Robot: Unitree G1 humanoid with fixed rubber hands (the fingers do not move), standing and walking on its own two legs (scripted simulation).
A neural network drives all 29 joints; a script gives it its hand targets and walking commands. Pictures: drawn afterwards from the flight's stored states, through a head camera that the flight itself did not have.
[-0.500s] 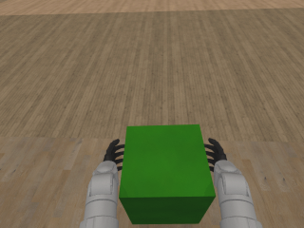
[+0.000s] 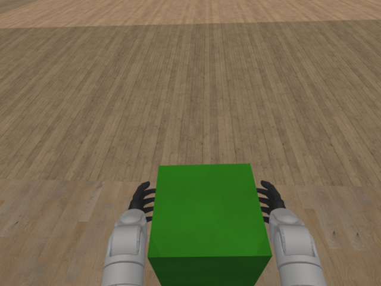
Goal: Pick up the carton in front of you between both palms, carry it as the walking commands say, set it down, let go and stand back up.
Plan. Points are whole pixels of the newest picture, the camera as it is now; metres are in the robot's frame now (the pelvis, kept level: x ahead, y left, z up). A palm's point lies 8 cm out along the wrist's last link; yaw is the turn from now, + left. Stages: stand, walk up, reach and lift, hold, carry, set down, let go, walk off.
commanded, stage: reach and lift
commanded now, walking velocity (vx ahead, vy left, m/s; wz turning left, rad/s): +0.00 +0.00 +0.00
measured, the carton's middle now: (205, 230) +0.29 +0.00 -0.04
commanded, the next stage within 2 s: hold in 0.04 s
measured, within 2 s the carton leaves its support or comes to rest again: neither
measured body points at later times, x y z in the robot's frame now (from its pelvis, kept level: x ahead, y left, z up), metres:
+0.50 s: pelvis -0.02 +0.00 +0.00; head -0.05 +0.00 +0.45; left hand +0.29 +0.15 +0.04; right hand +0.29 -0.15 +0.04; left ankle +0.01 +0.13 -0.75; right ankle +0.01 -0.13 -0.75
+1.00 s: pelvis +0.01 +0.00 -0.01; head -0.04 +0.01 +0.44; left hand +0.31 +0.16 +0.05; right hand +0.31 -0.15 +0.05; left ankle +0.00 +0.13 -0.74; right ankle +0.01 -0.13 -0.74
